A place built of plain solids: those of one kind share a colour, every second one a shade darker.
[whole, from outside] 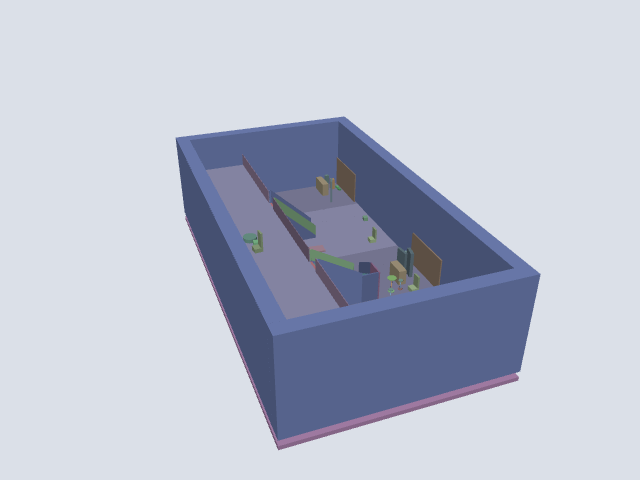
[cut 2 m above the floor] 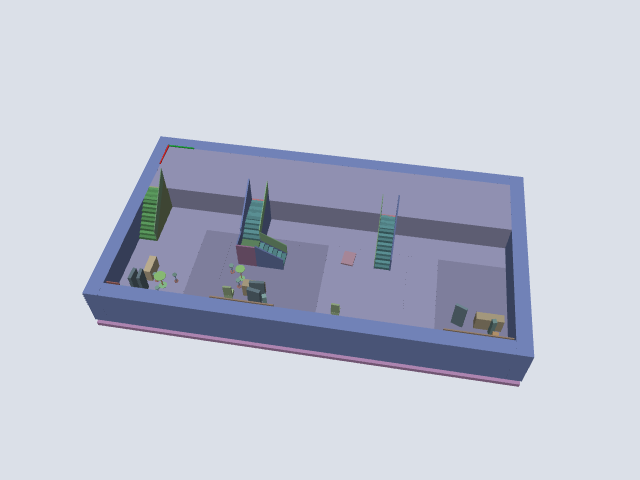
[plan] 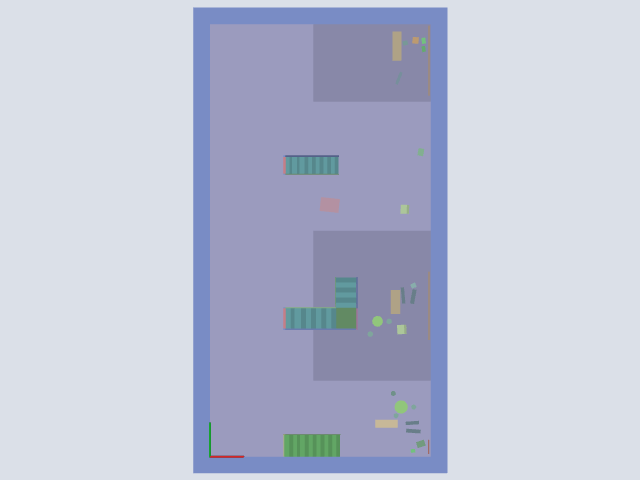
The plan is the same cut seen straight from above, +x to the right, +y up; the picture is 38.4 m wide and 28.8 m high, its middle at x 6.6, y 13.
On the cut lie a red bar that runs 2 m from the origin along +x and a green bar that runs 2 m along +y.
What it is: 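A hall 6.0 m high, an exhibition hall, with a gallery 3.16 m up along one side over stores and the organisers' offices, reached by 3 stairs; the long run, beside a wall, has 15 risers at 42 degrees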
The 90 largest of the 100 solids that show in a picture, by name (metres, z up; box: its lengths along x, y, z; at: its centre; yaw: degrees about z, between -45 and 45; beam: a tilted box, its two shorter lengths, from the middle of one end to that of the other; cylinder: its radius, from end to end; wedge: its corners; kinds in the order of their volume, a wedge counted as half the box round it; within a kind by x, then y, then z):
{
 "floor_1": {"box": [4.4, 25.95, 4.16], "at": [2.2, 12.97, 1.08]},
 "floor_2": {"box": [1.8, 25.95, 1.0], "at": [5.3, 12.97, -0.5]},
 "floor_3": {"box": [7.05, 4.55, 1.0], "at": [9.72, 2.27, -0.5]},
 "floor_4": {"box": [7.05, 2.1, 1.0], "at": [9.72, 5.6, -0.5]},
 "floor_5": {"box": [7.05, 4.8, 1.0], "at": [9.72, 9.05, -0.5]},
 "floor_6": {"box": [7.05, 2.1, 1.0], "at": [9.72, 12.5, -0.5]},
 "floor_7": {"box": [7.05, 5.65, 1.0], "at": [9.72, 16.38, -0.5]},
 "floor_8": {"box": [7.05, 2.1, 1.0], "at": [9.72, 20.25, -0.5]},
 "floor_9": {"box": [7.05, 4.65, 1.0], "at": [9.72, 23.62, -0.5]},
 "wall_1": {"box": [1.0, 25.95, 7.0], "at": [-0.5, 12.97, 2.5]},
 "wall_2": {"wedge": [[4.52, 7.59, -0.05], [4.52, 7.59, 4.07], [4.52, 7.69, -0.05], [4.52, 7.69, 4.07], [7.58, 7.59, -0.05], [7.58, 7.59, 2.3], [7.58, 7.69, -0.05], [7.58, 7.69, 2.3]]},
 "wall_3": {"wedge": [[4.52, 8.91, -0.05], [4.52, 8.91, 3.23], [4.52, 8.96, -0.05], [4.52, 8.96, 3.23], [7.55, 8.91, -0.05], [7.55, 8.91, 1.48], [7.55, 8.96, -0.05], [7.55, 8.96, 1.48]]},
 "wall_4": {"wedge": [[4.52, 16.92, -0.05], [4.52, 16.92, 3.23], [4.52, 16.97, -0.05], [4.52, 16.97, 3.23], [7.74, 16.92, -0.05], [7.74, 16.92, 0.23], [7.74, 16.97, -0.05], [7.74, 16.97, 0.23]]},
 "wall_5": {"wedge": [[4.52, 17.98, -0.05], [4.52, 17.98, 4.2], [4.52, 18.08, -0.05], [4.52, 18.08, 4.2], [7.74, 17.98, -0.05], [7.74, 17.98, 1.2], [7.74, 18.08, -0.05], [7.74, 18.08, 1.2]]},
 "wall_6": {"box": [15.25, 1.0, 7.0], "at": [6.62, -0.5, 2.5]},
 "wall_7": {"box": [15.25, 1.0, 7.0], "at": [6.62, 26.45, 2.5]},
 "wall_8": {"box": [1.19, 0.1, 2.18], "at": [8.17, 7.64, 1.04]},
 "wall_9": {"wedge": [[8.77, 8.91, -0.05], [8.77, 8.91, 2.14], [8.77, 10.79, -0.05], [8.77, 10.79, 1.06], [8.87, 8.91, -0.05], [8.87, 8.91, 2.14], [8.87, 10.79, -0.05], [8.87, 10.79, 1.06]]},
 "wall_10": {"box": [1.0, 25.95, 7.0], "at": [13.75, 12.97, 2.5]},
 "floor_base_1": {"box": [15.25, 27.95, 0.3], "at": [6.62, 12.97, -1.57]},
 "step_1": {"box": [0.31, 1.01, 3.0], "at": [4.61, 17.48, 1.45]},
 "step_2": {"box": [0.39, 1.22, 3.03], "at": [4.66, 8.3, 1.47]},
 "step_3": {"box": [0.31, 1.01, 2.79], "at": [4.84, 17.48, 1.34]},
 "step_4": {"box": [0.39, 1.22, 2.86], "at": [4.96, 8.3, 1.38]},
 "step_5": {"box": [0.31, 1.01, 2.58], "at": [5.07, 17.48, 1.24]},
 "step_6": {"box": [0.39, 1.22, 2.68], "at": [5.26, 8.3, 1.29]},
 "step_7": {"box": [0.31, 1.01, 2.15], "at": [5.52, 17.48, 1.03]},
 "step_8": {"box": [0.39, 1.22, 2.51], "at": [5.56, 8.3, 1.2]},
 "step_9": {"box": [0.31, 1.01, 1.94], "at": [5.75, 17.48, 0.92]},
 "step_10": {"box": [0.39, 1.22, 2.33], "at": [5.87, 8.3, 1.12]},
 "step_11": {"box": [0.31, 1.01, 1.73], "at": [5.97, 17.48, 0.82]},
 "step_12": {"box": [0.39, 1.22, 2.15], "at": [6.17, 8.3, 1.03]},
 "step_13": {"box": [0.31, 1.01, 1.52], "at": [6.2, 17.48, 0.71]},
 "step_14": {"box": [0.31, 1.01, 1.31], "at": [6.42, 17.48, 0.61]},
 "step_15": {"box": [0.39, 1.22, 1.98], "at": [6.47, 8.3, 0.94]},
 "step_16": {"box": [0.31, 1.01, 1.1], "at": [6.65, 17.48, 0.5]},
 "step_17": {"box": [0.39, 1.22, 1.8], "at": [6.78, 8.3, 0.85]},
 "step_18": {"box": [0.31, 1.01, 0.89], "at": [6.88, 17.48, 0.4]},
 "step_19": {"box": [0.39, 1.22, 1.63], "at": [7.08, 8.3, 0.76]},
 "step_20": {"box": [0.31, 1.01, 0.68], "at": [7.1, 17.48, 0.29]},
 "step_21": {"box": [0.31, 1.01, 0.47], "at": [7.33, 17.48, 0.19]},
 "step_22": {"box": [0.39, 1.22, 1.45], "at": [7.38, 8.3, 0.68]},
 "step_23": {"box": [1.22, 0.39, 1.1], "at": [8.16, 9.05, 0.5]},
 "step_24": {"box": [1.22, 0.39, 0.93], "at": [8.16, 9.35, 0.41]},
 "step_25": {"box": [1.22, 0.39, 0.75], "at": [8.16, 9.65, 0.33]},
 "step_26": {"box": [1.22, 0.39, 0.58], "at": [8.16, 9.96, 0.24]},
 "step_27": {"box": [1.22, 0.39, 0.4], "at": [8.16, 10.26, 0.15]},
 "step_28": {"box": [1.22, 0.39, 0.23], "at": [8.16, 10.56, 0.06]},
 "step_sar_1": {"box": [0.29, 1.3, 3.0], "at": [4.61, 0.65, 1.45]},
 "step_sar_2": {"box": [0.29, 1.31, 2.79], "at": [4.84, 0.65, 1.34]},
 "step_sar_3": {"box": [0.29, 1.31, 2.58], "at": [5.08, 0.65, 1.24]},
 "step_sar_4": {"box": [0.29, 1.31, 2.37], "at": [5.31, 0.65, 1.13]},
 "step_sar_5": {"box": [0.29, 1.31, 2.15], "at": [5.55, 0.65, 1.03]},
 "step_sar_6": {"box": [0.29, 1.31, 1.94], "at": [5.78, 0.65, 0.92]},
 "step_sar_7": {"box": [0.29, 1.31, 1.73], "at": [6.02, 0.65, 0.82]},
 "step_sar_8": {"box": [0.29, 1.31, 1.52], "at": [6.25, 0.65, 0.71]},
 "step_sar_9": {"box": [0.29, 1.31, 1.31], "at": [6.48, 0.65, 0.61]},
 "step_sar_10": {"box": [0.29, 1.31, 1.1], "at": [6.72, 0.65, 0.5]},
 "step_sar_11": {"box": [0.29, 1.31, 0.89], "at": [6.95, 0.65, 0.4]},
 "step_sar_12": {"box": [0.29, 1.31, 0.68], "at": [7.19, 0.65, 0.29]},
 "step_sar_13": {"box": [0.29, 1.31, 0.47], "at": [7.42, 0.65, 0.19]},
 "step_sar_14": {"box": [0.29, 1.31, 0.26], "at": [7.66, 0.65, 0.08]},
 "counter_1": {"box": [1.35, 0.48, 1.04], "at": [10.59, 1.98, 0.52]},
 "counter_2": {"box": [0.57, 1.45, 1.11], "at": [11.13, 9.28, 0.56]},
 "counter_3": {"box": [0.54, 1.75, 1.11], "at": [11.21, 24.63, 0.56]},
 "floor_l1a_1": {"box": [1.22, 1.25, 1.28], "at": [8.16, 8.31, 0.59]},
 "roll_1": {"box": [0.18, 0.78, 1.98], "at": [11.34, 22.7, 0.99], "yaw": -21.8},
 "roll_2": {"box": [0.2, 0.98, 2.07], "at": [11.58, 9.67, 1.03], "yaw": 5.1},
 "roll_3": {"box": [0.81, 0.21, 1.99], "at": [12.14, 2.02, 0.99], "yaw": 3.7},
 "roll_4": {"box": [0.87, 0.23, 2.19], "at": [12.2, 1.53, 1.09], "yaw": -4.0},
 "roll_5": {"box": [0.25, 0.87, 1.96], "at": [12.2, 9.6, 0.98], "yaw": -10.0},
 "back_1": {"box": [0.09, 4.1, 2.45], "at": [13.13, 9.05, 1.23]},
 "back_2": {"box": [0.08, 4.2, 2.6], "at": [13.14, 23.75, 1.3]},
 "floor_hda_1": {"box": [0.15, 1.22, 3.21], "at": [4.47, 8.3, 1.55]},
 "floor_hda_2": {"box": [0.14, 1.01, 3.21], "at": [4.47, 17.48, 1.55]},
 "rail_rim_1": {"box": [0.04, 6.34, 1.0], "at": [4.35, 4.52, 3.66]},
 "rail_rim_2": {"box": [0.04, 8.01, 1.0], "at": [4.35, 12.91, 3.66]},
 "rail_rim_3": {"box": [0.04, 7.87, 1.0], "at": [4.35, 22.02, 3.66]},
 "rail_1": {"wedge": [[4.52, 8.91, 3.23], [4.52, 8.91, 4.07], [4.52, 8.96, 3.23], [4.52, 8.96, 4.07], [7.55, 8.91, 1.48], [7.55, 8.91, 2.32], [7.55, 8.96, 1.48], [7.55, 8.96, 2.32]]},
 "rail_2": {"wedge": [[4.52, 16.92, 3.23], [4.52, 16.92, 4.09], [4.52, 16.97, 3.23], [4.52, 16.97, 4.09], [7.74, 16.92, 0.23], [7.74, 16.92, 1.09], [7.74, 16.97, 0.23], [7.74, 16.97, 1.09]]},
 "rail_sar_1": {"wedge": [[4.52, 1.3, 3.23], [4.52, 1.3, 4.1], [4.52, 1.35, 3.23], [4.52, 1.35, 4.1], [7.84, 1.3, 0.26], [7.84, 1.3, 1.12], [7.84, 1.35, 0.26], [7.84, 1.35, 1.12]]},
 "wall_l1ag_1": {"box": [0.1, 1.32, 2.18], "at": [8.82, 8.25, 1.04]},
 "wall_sar_1": {"wedge": [[4.52, 1.3, -0.05], [4.52, 1.3, 3.23], [4.52, 1.35, -0.05], [4.52, 1.35, 3.23], [7.84, 1.3, -0.05], [7.84, 1.3, 0.26], [7.84, 1.35, -0.05], [7.84, 1.35, 0.26]]},
 "brochure_stand_1": {"box": [0.31, 0.27, 1.48], "at": [11.72, 24.82, 0.74], "yaw": 14.3},
 "brochure_stand_2": {"box": [0.31, 0.28, 1.48], "at": [12.21, 10.27, 0.74], "yaw": 21.5},
 "hand_truck_1": {"box": [0.59, 0.58, 0.3], "at": [1.61, 11.46, 3.31], "yaw": 5.4},
 "hand_truck_2": {"box": [0.56, 0.56, 0.3], "at": [11.51, 7.63, 0.15], "yaw": 2.9},
 "low_1": {"cylinder": 0.47, "from": [1.5, 13.03, 3.16], "to": [1.5, 13.03, 3.43]},
 "pallet_1": {"box": [1.14, 0.84, 0.17], "at": [7.18, 15.1, 0.04], "yaw": -5.9},
 "bin_1": {"box": [0.37, 0.39, 0.94], "at": [12.33, 24.98, 0.47], "yaw": -5.4}
}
